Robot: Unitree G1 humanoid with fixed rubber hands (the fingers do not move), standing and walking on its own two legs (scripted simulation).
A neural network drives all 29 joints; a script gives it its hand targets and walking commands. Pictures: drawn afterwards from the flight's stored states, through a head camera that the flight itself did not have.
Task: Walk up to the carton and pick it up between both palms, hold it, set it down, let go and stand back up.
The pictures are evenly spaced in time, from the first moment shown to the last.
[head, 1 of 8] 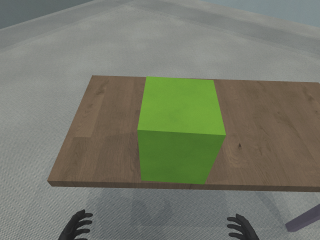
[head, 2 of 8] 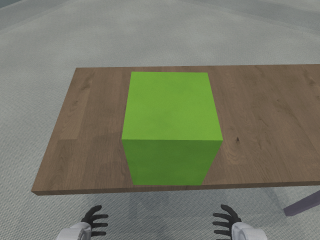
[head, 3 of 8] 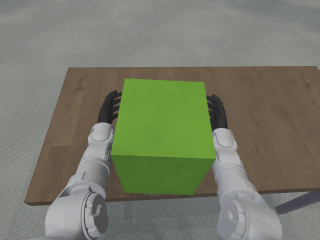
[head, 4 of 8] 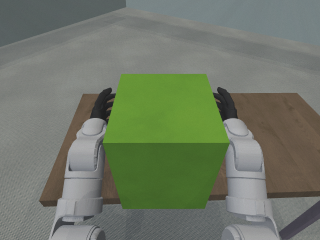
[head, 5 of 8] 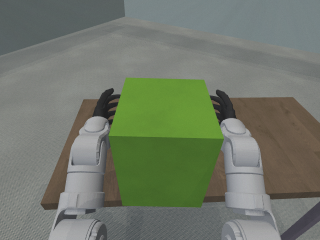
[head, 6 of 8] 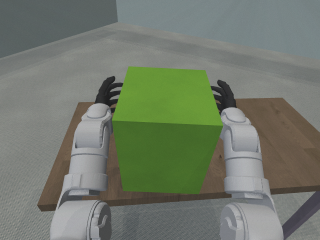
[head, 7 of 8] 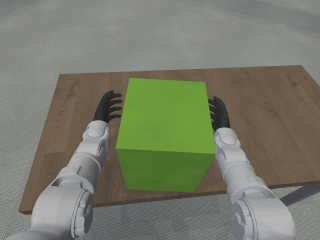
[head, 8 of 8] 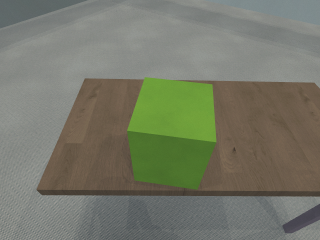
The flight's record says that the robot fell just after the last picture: no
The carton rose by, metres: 0.17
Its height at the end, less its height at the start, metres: +0.00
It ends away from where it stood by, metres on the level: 0.02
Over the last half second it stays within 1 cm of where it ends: yes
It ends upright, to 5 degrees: yes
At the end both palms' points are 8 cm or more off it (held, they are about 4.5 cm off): yes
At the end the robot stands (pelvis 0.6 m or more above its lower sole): yes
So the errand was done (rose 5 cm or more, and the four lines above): yes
